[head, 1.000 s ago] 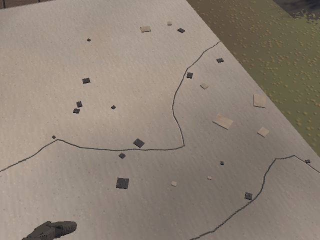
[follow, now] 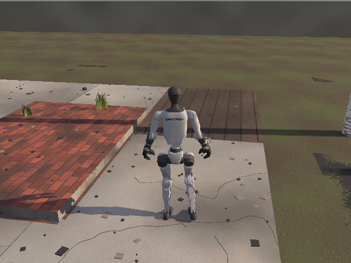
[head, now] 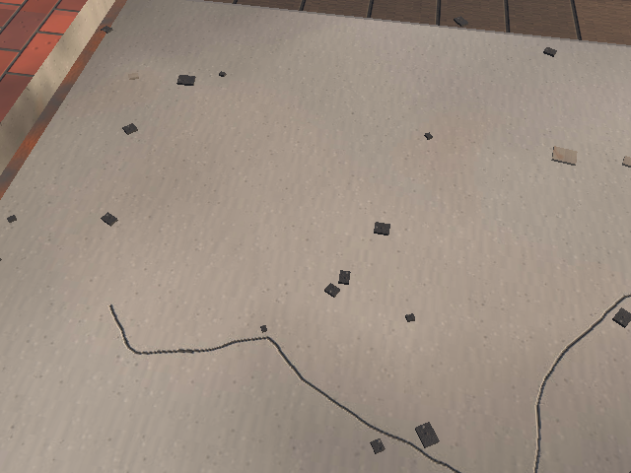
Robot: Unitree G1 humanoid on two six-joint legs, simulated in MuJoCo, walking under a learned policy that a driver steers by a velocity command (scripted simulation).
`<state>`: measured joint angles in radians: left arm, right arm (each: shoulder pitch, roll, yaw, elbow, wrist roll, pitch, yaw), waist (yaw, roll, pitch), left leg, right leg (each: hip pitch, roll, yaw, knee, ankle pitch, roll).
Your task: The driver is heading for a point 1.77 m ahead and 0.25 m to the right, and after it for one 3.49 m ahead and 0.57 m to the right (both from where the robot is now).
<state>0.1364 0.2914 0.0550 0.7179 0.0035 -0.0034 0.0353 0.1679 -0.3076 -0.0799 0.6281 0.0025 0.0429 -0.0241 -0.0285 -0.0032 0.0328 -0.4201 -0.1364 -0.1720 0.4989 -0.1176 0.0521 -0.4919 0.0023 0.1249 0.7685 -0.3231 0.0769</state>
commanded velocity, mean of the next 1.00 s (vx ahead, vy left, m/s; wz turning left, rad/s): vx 0.02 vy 0.00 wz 0.13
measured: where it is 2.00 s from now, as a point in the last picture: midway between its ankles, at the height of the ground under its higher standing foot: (316, 425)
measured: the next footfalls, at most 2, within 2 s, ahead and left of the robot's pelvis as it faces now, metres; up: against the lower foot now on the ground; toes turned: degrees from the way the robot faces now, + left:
right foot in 0.08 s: +0.08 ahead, -0.15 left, +0.00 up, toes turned +7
left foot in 0.40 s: +0.02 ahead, +0.11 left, +0.00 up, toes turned +2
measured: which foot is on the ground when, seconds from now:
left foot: down 0.00-0.08, up 0.10-0.38, down 0.40-1.00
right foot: up 0.00-0.06, down 0.08-1.00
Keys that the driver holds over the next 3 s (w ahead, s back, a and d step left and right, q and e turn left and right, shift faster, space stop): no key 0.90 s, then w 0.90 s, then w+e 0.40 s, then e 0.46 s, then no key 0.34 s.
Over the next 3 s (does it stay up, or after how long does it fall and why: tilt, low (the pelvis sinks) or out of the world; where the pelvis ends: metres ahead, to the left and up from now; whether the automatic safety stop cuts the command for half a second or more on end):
stays up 0.84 -0.02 0.00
